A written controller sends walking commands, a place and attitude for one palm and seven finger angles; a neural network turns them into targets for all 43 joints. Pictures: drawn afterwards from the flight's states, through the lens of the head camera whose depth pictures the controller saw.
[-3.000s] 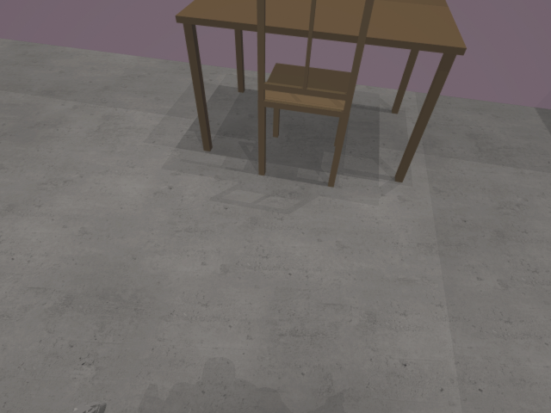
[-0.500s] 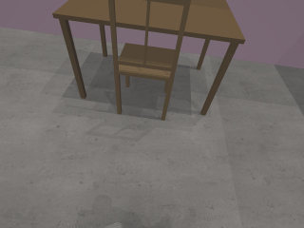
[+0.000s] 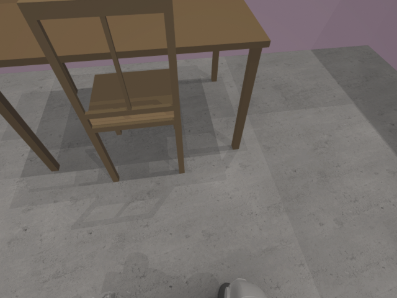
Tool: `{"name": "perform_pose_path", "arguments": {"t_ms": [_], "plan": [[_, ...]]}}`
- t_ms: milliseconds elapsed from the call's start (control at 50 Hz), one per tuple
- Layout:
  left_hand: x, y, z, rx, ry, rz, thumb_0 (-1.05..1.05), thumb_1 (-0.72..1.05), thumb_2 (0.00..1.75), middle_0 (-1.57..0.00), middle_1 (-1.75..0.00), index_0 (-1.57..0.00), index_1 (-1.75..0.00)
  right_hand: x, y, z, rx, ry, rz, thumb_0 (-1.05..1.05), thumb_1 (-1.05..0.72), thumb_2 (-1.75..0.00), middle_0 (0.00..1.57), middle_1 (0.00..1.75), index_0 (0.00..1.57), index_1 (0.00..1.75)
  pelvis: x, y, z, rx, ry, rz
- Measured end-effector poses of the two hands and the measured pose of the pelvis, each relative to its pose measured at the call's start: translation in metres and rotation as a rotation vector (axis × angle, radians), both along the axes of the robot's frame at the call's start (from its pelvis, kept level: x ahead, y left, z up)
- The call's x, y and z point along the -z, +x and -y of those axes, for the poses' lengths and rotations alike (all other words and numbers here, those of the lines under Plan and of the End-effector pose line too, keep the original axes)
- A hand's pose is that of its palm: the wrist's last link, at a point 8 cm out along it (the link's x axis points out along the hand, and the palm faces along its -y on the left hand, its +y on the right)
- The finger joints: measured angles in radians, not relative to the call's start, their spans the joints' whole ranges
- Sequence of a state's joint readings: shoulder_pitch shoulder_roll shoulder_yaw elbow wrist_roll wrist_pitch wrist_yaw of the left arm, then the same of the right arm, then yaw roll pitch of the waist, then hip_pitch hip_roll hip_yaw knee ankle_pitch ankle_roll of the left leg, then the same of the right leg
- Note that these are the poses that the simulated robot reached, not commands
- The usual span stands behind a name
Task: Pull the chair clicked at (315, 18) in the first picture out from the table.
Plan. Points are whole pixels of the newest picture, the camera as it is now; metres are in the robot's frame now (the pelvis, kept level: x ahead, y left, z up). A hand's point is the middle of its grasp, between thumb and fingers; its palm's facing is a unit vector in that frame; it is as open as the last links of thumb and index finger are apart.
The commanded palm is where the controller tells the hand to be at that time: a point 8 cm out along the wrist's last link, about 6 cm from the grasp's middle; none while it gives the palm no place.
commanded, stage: turn to face it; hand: left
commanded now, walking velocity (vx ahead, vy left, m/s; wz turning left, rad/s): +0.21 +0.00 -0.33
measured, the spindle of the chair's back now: (118, 69) +0.83 +0.29 -0.03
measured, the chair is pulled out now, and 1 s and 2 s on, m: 0.00 0.00 0.00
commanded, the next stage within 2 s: take the last steps up to it in 0.48 s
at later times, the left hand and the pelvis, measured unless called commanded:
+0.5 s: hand (118, 276) +0.20 +0.20 -0.18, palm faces +0.11 -0.98 -0.16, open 7.3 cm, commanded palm none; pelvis +0.15 +0.01 +0.01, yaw +4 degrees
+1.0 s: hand out of the picture +0.13 +0.16 -0.16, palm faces +0.26 -0.95 -0.17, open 7.4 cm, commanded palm none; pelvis +0.23 +0.02 +0.01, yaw +11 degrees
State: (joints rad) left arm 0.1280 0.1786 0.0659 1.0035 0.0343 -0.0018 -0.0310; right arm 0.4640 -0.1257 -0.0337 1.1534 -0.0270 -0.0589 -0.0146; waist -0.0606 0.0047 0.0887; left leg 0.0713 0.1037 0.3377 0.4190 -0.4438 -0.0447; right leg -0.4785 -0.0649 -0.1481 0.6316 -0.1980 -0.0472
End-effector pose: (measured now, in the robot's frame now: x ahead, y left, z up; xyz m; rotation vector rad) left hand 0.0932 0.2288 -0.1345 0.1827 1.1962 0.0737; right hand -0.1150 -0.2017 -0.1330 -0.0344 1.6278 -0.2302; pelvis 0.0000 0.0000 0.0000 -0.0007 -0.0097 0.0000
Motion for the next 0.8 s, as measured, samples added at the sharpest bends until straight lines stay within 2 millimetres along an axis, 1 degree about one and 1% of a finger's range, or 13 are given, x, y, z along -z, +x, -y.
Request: {"name": "perform_pose_path", "arguments": {"t_ms": [40,60,100,180,260,320,380,420,460,600,680,740,800], "plan": [[0.006,0.036,0.009,0.019,0.011,0.056,0.0,0.91,0.9,-0.19,-0.3,-0.2,-0.3,0.01,0.011,0.004,0.024,0.02,-0.034,0.01,-0.91,-0.9,0.2,0.3,0.2,0.3,0.011,0.023,0.011,0.011,0.007,0.002],[0.007,0.049,0.012,0.018,0.013,0.077,0.0,0.91,0.9,-0.19,-0.3,-0.2,-0.3,0.013,0.022,0.007,0.029,0.022,-0.039,0.01,-0.91,-0.9,0.2,0.3,0.2,0.3,0.013,0.031,0.014,0.017,0.003,0.006],[0.004,0.065,0.018,0.017,0.015,0.089,0.0,0.91,0.9,-0.2,-0.3,-0.2,-0.3,0.016,0.052,0.015,0.027,0.013,-0.007,0.01,-0.91,-0.9,0.2,0.3,0.2,0.3,0.011,0.045,0.018,0.023,-0.004,0.014],[-0.005,0.08,0.025,0.011,0.02,0.056,0.0,0.91,0.9,-0.2,-0.3,-0.2,-0.3,0.012,0.135,0.03,-0.007,-0.023,0.144,0.01,-0.91,-0.9,0.2,0.3,0.19,0.3,-0.001,0.071,0.018,0.025,-0.015,0.008],[-0.011,0.096,0.016,-0.013,0.032,0.05,-0.01,0.94,0.9,-0.2,-0.3,-0.2,-0.3,0.003,0.21,0.033,-0.056,-0.047,0.281,0.01,-0.91,-0.9,0.2,0.3,0.19,0.3,-0.009,0.095,0.015,0.008,-0.022,0.0],[-0.008,0.103,0.01,-0.043,0.014,0.047,-0.01,0.94,0.9,-0.2,-0.3,-0.2,-0.3,-0.002,0.247,0.035,-0.1,-0.076,0.316,0.02,-0.94,-0.9,0.2,0.3,0.19,0.3,-0.009,0.113,0.007,-0.009,-0.035,0.008],[0.004,0.106,0.001,-0.087,-0.015,0.032,-0.01,0.93,0.9,-0.2,-0.3,-0.2,-0.3,-0.004,0.277,0.029,-0.151,-0.093,0.336,0.01,-0.94,-0.9,0.2,0.3,0.19,0.3,-0.003,0.131,-0.003,-0.03,-0.057,0.02],[0.013,0.105,-0.006,-0.127,-0.026,0.009,-0.01,0.93,0.9,-0.2,-0.3,-0.2,-0.3,-0.005,0.292,0.022,-0.18,-0.1,0.335,0.01,-0.94,-0.9,0.2,0.3,0.19,0.3,0.0,0.142,-0.009,-0.047,-0.05,0.02],[0.015,0.099,-0.013,-0.153,-0.025,-0.025,-0.01,0.93,0.9,-0.2,-0.3,-0.2,-0.3,-0.008,0.303,0.017,-0.205,-0.102,0.329,0.01,-0.94,-0.9,0.2,0.3,0.19,0.3,-0.002,0.15,-0.012,-0.053,-0.034,0.012],[0.003,0.076,-0.022,-0.194,0.005,-0.139,0.0,0.92,0.9,-0.2,-0.3,-0.2,-0.3,-0.012,0.331,0.01,-0.239,-0.079,0.317,0.01,-0.94,-0.9,0.2,0.3,0.2,0.3,-0.012,0.163,-0.015,-0.081,-0.011,-0.007],[-0.002,0.068,-0.017,-0.208,0.031,-0.157,0.0,0.91,0.9,-0.2,-0.3,-0.2,-0.3,-0.006,0.341,0.016,-0.244,-0.052,0.321,0.01,-0.93,-0.9,0.2,0.3,0.2,0.3,-0.011,0.169,-0.007,-0.097,0.004,-0.002],[-0.003,0.061,-0.008,-0.223,0.046,-0.151,0.0,0.91,0.9,-0.19,-0.3,-0.2,-0.3,0.004,0.349,0.023,-0.248,-0.024,0.322,0.01,-0.92,-0.9,0.2,0.3,0.2,0.3,-0.006,0.176,0.002,-0.114,0.016,0.008],[-0.007,0.051,0.002,-0.273,0.039,-0.149,0.0,0.91,0.9,-0.2,-0.3,-0.2,-0.3,0.005,0.36,0.027,-0.278,-0.003,0.297,0.01,-0.92,-0.9,0.2,0.3,0.2,0.3,-0.009,0.188,0.005,-0.138,0.008,0.009]]}}
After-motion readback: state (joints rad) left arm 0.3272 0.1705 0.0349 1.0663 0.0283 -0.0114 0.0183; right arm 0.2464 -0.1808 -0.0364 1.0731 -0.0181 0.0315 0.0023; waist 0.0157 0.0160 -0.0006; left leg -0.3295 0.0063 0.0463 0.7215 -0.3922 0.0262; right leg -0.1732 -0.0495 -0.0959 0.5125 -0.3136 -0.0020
